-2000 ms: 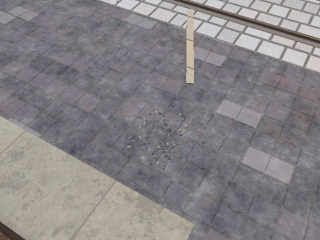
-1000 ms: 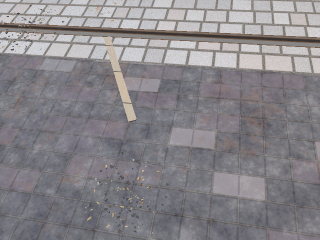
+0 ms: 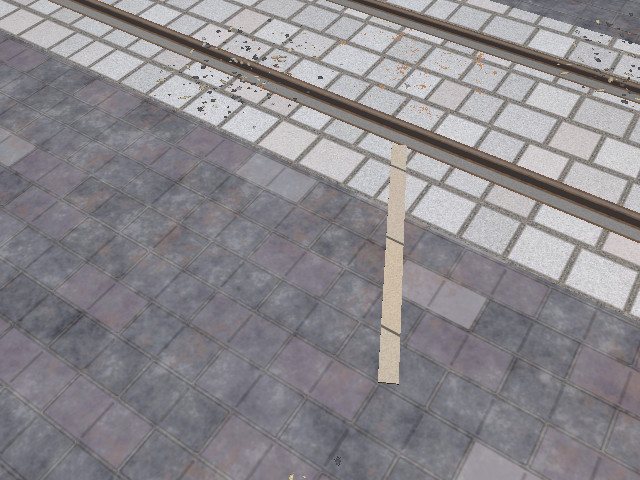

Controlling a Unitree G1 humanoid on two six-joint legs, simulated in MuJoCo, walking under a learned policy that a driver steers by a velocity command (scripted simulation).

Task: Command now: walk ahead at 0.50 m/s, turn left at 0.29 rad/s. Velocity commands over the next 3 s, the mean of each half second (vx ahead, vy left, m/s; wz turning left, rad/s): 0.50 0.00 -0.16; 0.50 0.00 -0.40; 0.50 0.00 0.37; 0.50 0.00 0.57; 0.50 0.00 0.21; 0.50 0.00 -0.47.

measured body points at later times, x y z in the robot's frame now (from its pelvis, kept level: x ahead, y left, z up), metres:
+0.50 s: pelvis +0.27 +0.06 +0.00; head +0.29 +0.07 +0.45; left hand +0.45 +0.31 -0.11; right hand +0.28 -0.22 -0.11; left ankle +0.24 +0.16 -0.74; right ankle +0.35 -0.12 -0.66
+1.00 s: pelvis +0.52 -0.05 +0.00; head +0.55 -0.08 +0.45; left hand +0.70 +0.17 -0.11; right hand +0.57 -0.36 -0.10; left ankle +0.68 +0.10 -0.66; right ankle +0.49 -0.11 -0.74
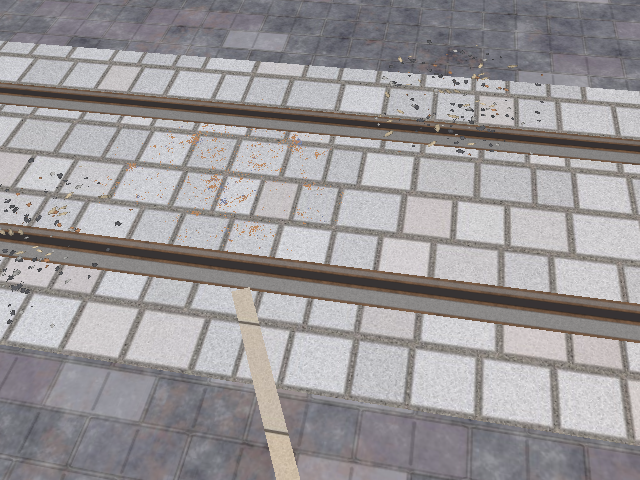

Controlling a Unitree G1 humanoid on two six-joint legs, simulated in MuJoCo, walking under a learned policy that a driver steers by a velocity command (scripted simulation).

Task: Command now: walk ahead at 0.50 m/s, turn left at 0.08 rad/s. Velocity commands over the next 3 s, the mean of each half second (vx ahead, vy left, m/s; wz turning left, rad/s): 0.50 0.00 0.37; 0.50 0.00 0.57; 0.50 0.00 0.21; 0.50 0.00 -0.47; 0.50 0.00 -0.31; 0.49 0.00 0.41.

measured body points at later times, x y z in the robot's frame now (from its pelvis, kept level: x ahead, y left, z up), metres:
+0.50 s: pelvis +0.29 +0.09 +0.00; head +0.32 +0.11 +0.44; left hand +0.39 +0.39 -0.10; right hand +0.45 -0.16 -0.11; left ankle +0.30 +0.16 -0.75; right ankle +0.35 -0.07 -0.67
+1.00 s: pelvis +0.57 +0.12 +0.00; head +0.60 +0.13 +0.45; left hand +0.50 +0.40 -0.11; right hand +0.84 -0.04 -0.10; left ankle +0.52 +0.26 -0.66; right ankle +0.62 +0.03 -0.75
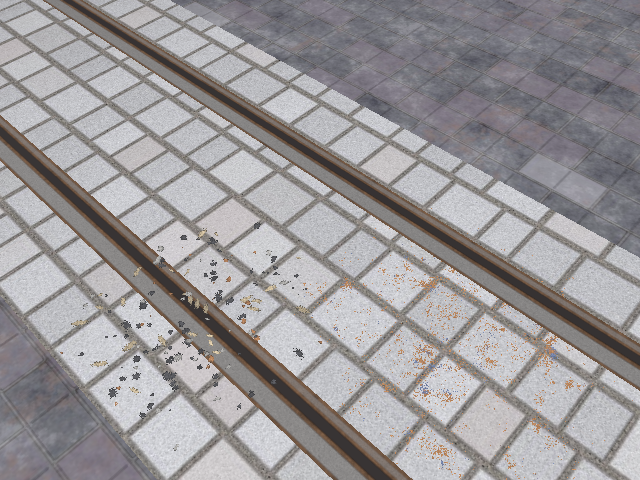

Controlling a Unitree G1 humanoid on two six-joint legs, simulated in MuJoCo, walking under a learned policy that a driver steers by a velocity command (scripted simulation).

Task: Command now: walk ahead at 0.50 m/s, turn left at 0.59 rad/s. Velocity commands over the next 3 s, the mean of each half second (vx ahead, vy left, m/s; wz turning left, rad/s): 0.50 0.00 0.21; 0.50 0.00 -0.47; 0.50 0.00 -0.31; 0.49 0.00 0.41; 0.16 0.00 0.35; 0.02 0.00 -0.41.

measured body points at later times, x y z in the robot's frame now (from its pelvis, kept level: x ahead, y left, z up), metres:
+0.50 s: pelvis +0.27 +0.08 +0.00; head +0.30 +0.09 +0.45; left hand +0.34 +0.37 -0.13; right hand +0.40 -0.18 -0.10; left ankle +0.28 +0.17 -0.74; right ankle +0.29 -0.09 -0.66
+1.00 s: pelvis +0.55 +0.01 -0.01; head +0.59 -0.01 +0.44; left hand +0.71 +0.26 -0.11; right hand +0.64 -0.29 -0.11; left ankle +0.55 +0.19 -0.66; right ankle +0.58 -0.06 -0.74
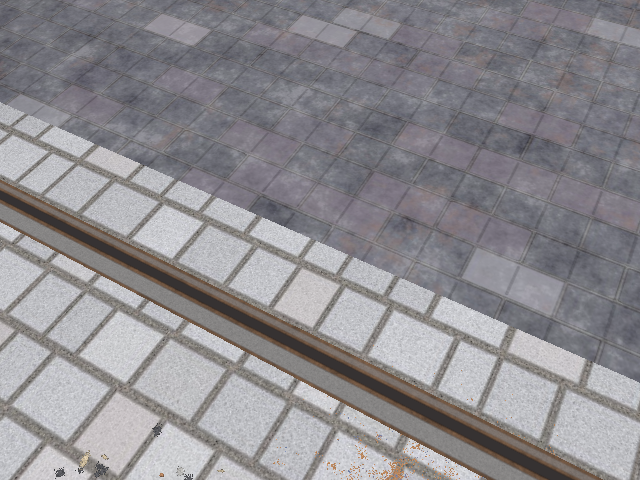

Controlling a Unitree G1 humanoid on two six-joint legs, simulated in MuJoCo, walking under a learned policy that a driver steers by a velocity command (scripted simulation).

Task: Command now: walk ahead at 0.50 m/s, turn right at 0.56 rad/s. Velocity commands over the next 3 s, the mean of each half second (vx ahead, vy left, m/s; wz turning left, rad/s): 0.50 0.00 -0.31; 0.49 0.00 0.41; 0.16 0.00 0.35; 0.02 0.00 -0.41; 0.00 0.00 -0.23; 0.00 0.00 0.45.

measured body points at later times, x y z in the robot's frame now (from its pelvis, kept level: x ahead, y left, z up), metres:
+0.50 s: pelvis +0.29 +0.05 +0.00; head +0.32 +0.06 +0.45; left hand +0.46 +0.30 -0.11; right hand +0.33 -0.23 -0.11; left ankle +0.33 +0.14 -0.74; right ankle +0.25 -0.08 -0.66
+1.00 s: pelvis +0.54 -0.01 +0.01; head +0.57 -0.02 +0.46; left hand +0.60 +0.27 -0.10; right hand +0.71 -0.28 -0.10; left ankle +0.57 +0.14 -0.66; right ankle +0.54 -0.13 -0.74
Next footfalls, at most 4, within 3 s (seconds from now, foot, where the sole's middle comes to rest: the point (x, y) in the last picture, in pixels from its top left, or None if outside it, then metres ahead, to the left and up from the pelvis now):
0.32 left None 0.37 0.13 -0.77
0.78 right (409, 414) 0.58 -0.12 -0.77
1.22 left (280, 332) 0.78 0.16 -0.77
1.64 right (381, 334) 0.77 -0.07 -0.77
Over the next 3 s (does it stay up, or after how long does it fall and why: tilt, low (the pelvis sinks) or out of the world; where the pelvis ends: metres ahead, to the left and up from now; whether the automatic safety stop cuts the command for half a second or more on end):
stays up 0.70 0.08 0.01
